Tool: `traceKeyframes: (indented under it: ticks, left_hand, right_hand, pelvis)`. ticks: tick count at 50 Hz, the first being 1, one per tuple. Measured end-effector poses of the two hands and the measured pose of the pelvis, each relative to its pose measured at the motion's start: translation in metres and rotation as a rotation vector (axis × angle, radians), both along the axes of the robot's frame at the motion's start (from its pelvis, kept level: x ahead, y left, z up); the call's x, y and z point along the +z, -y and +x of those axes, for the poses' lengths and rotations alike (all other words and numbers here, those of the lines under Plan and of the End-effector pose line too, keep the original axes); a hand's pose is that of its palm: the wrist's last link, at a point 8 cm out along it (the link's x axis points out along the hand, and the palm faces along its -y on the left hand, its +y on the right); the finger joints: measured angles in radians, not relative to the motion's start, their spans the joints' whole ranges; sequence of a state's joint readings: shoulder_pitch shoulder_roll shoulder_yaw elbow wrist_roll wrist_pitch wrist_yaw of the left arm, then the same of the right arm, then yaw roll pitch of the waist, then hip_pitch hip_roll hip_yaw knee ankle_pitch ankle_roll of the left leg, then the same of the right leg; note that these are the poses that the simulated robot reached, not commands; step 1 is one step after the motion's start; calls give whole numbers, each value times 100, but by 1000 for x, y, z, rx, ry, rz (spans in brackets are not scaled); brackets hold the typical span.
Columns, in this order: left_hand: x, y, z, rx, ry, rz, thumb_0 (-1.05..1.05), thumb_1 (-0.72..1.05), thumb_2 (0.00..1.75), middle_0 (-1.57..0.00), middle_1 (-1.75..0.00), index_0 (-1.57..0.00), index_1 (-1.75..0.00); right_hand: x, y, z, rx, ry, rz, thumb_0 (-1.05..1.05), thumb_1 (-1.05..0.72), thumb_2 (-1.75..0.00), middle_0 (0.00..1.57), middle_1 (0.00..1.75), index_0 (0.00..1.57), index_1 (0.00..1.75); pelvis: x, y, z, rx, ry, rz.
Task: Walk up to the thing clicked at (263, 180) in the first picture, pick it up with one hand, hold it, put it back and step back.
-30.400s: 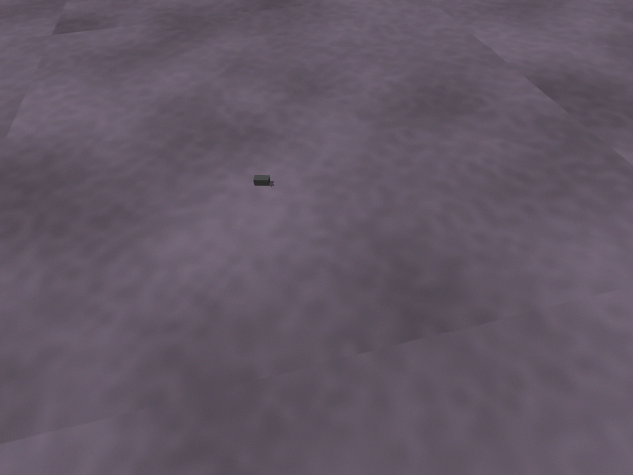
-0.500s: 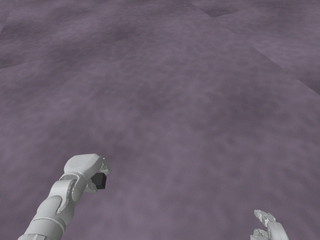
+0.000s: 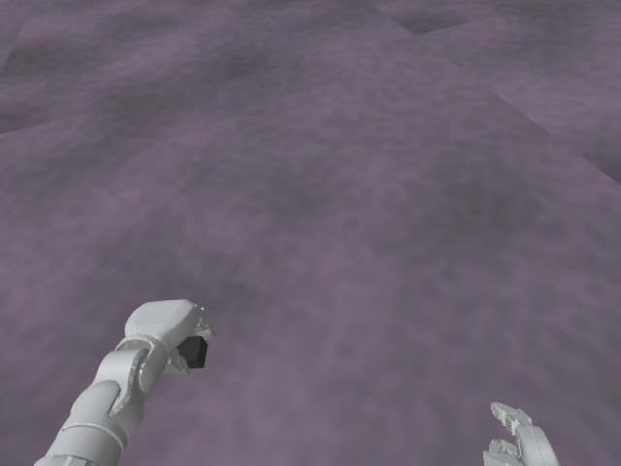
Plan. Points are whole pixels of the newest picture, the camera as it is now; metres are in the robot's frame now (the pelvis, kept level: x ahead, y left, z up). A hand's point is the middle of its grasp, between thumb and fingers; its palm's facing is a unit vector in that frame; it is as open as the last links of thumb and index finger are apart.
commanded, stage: hold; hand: left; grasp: from above
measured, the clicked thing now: (180, 352) +0.31 +0.23 -0.07
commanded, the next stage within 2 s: crouch in 0.18 s
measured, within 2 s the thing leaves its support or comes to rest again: neither
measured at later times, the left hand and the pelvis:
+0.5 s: hand (177, 355) +0.29 +0.22 -0.04, palm faces -0.44 -0.04 -0.90, open 6.6 cm; pelvis +0.00 +0.00 +0.00, yaw +0 degrees
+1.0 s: hand (212, 373) +0.35 +0.24 -0.25, palm faces -0.40 +0.06 -0.91, open 6.7 cm; pelvis -0.04 +0.01 -0.15, yaw +1 degrees
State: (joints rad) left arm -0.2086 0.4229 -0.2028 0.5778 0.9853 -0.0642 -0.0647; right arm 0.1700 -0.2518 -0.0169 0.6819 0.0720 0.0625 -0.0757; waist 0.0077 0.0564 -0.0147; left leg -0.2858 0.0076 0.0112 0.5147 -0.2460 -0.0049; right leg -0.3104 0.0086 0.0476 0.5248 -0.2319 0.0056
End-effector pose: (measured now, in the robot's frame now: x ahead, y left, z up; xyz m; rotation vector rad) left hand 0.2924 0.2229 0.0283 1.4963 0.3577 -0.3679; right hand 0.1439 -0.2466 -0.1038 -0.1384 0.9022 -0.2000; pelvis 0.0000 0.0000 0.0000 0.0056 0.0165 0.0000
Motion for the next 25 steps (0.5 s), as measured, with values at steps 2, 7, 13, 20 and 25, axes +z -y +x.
traceKeyframes:
  ticks: [2,7,13,20,25]
  left_hand:
    - [1,-1,1,1,4,2,1,54,0,-100,-13,-104,-8]
    - [2,-2,3,6,8,2,1,54,0,-99,-14,-103,-9]
    - [-2,0,2,-2,-6,0,1,54,0,-100,-14,-103,-9]
    - [-3,0,4,-4,7,-2,1,54,1,-99,-15,-103,-9]
    - [-12,-1,4,-5,6,1,1,53,2,-99,-15,-102,-10]
  right_hand:
    - [-1,0,-1,0,-4,-1,1,-91,-90,20,30,20,30]
    - [-1,0,-2,-8,-10,2,1,-91,-90,20,30,20,30]
    - [-1,1,-3,-12,-16,2,1,-91,-90,20,30,20,30]
    - [-1,1,-3,-17,-23,-1,1,-91,-90,20,30,20,30]
    - [-1,2,-4,-21,-30,-4,1,-90,-89,20,30,20,30]
  pelvis:
    - [0,0,0,1,0,0]
    - [1,-1,1,-1,1,0]
    - [1,-1,2,0,-1,0]
    - [1,-1,3,-1,-4,-1]
    - [0,-1,3,1,-14,0]
